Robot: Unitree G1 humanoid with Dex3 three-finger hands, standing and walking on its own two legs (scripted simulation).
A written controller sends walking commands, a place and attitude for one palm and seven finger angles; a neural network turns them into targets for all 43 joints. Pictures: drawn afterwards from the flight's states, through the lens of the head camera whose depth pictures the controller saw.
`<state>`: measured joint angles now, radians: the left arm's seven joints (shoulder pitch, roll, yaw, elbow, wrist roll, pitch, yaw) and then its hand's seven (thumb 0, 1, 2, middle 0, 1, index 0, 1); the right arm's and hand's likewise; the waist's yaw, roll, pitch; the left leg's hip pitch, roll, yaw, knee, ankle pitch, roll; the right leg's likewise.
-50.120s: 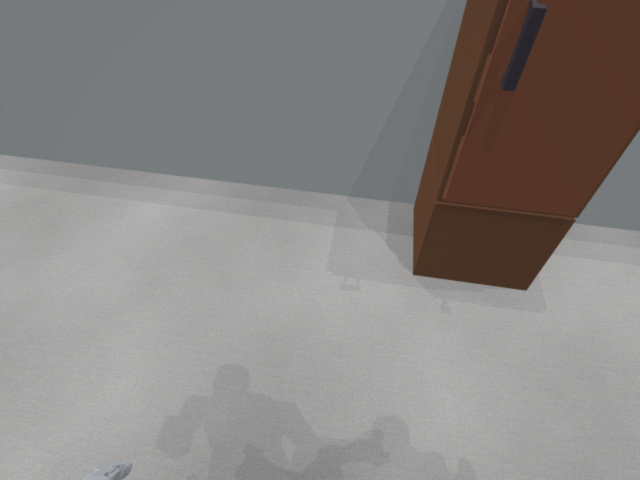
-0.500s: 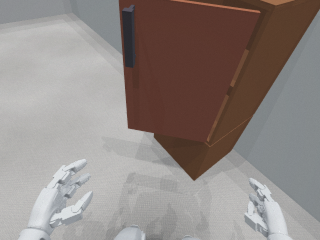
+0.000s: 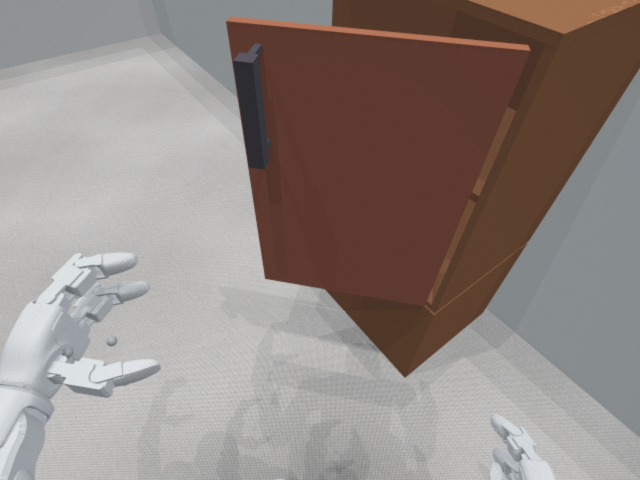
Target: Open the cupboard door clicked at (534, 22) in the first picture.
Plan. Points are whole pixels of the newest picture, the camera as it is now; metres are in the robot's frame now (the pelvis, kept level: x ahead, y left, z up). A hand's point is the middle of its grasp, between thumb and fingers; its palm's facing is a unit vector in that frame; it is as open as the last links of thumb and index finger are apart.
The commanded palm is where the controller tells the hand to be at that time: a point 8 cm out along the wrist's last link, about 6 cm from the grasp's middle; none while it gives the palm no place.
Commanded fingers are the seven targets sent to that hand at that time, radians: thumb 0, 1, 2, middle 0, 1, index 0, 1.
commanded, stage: raise the hand with hooked fingers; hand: left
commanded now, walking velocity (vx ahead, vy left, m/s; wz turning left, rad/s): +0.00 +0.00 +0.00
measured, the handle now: (257, 108) +0.58 +0.14 +0.17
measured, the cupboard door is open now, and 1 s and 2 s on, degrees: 42 42 42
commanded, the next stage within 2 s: move the hooked fingers beside the handle in 1.12 s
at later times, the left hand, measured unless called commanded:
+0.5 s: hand (98, 263) +0.28 +0.25 +0.17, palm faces -0.07 -0.99 -0.11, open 13.9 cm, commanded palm +0.26 +0.30 +0.18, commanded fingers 0.00 -0.50 0.30 -0.30 -1.20 -0.30 -1.20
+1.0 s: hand (90, 231) +0.30 +0.26 +0.19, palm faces -0.02 -1.00 -0.08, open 14.0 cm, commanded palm +0.27 +0.30 +0.20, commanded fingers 0.00 -0.50 0.30 -0.30 -1.20 -0.30 -1.20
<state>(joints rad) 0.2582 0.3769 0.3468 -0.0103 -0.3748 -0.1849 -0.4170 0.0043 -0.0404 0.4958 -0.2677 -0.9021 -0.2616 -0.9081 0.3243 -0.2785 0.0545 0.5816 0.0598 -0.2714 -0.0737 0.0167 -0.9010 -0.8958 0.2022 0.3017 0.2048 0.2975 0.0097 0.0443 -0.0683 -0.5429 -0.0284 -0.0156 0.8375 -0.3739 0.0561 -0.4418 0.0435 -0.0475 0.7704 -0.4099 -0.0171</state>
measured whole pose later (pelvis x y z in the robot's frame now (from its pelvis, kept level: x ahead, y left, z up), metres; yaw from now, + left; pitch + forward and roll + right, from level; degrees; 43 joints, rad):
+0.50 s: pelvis +0.02 -0.01 +0.02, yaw +0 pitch +1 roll -1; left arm -0.03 0.48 0.41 0.15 -0.36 0.02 -0.54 -0.01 -0.48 0.31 -0.30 -1.18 -0.29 -1.19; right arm 0.23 -0.27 0.08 0.56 0.08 -0.22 -0.11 0.01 -0.90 -0.90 0.20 0.30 0.20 0.30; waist 0.04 0.05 -0.04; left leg -0.36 -0.03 -0.02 0.65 -0.31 0.04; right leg -0.26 0.04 -0.04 0.59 -0.35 -0.03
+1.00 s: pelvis +0.01 -0.02 +0.03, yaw +0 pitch +0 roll -1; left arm -0.15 0.50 0.47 0.27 -0.35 0.04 -0.54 -0.01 -0.50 0.30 -0.30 -1.20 -0.30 -1.20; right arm 0.27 -0.29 0.07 0.57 0.09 -0.20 -0.10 0.02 -0.90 -0.90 0.20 0.30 0.20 0.30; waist 0.02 0.04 -0.04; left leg -0.30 -0.03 -0.01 0.58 -0.27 0.03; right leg -0.22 0.05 -0.03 0.54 -0.32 -0.04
